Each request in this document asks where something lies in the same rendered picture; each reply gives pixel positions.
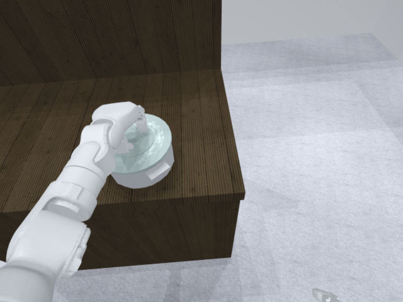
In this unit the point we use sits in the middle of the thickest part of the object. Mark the robot right hand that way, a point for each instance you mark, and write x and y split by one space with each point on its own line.
324 296

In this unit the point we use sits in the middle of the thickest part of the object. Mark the table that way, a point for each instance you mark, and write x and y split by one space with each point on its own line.
60 60

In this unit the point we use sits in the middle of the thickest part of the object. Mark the left robot upper arm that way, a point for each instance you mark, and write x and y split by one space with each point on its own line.
51 248

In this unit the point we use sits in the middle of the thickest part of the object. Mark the robot left hand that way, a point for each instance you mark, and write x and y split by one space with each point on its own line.
127 113

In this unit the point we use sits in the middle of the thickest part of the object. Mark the left robot forearm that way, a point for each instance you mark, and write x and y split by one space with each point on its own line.
74 192

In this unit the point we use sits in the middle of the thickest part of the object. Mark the pot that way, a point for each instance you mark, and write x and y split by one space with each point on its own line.
148 177

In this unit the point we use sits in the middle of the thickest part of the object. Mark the knob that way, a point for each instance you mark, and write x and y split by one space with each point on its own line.
132 134

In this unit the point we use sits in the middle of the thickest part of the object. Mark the lid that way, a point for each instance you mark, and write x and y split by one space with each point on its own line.
148 151

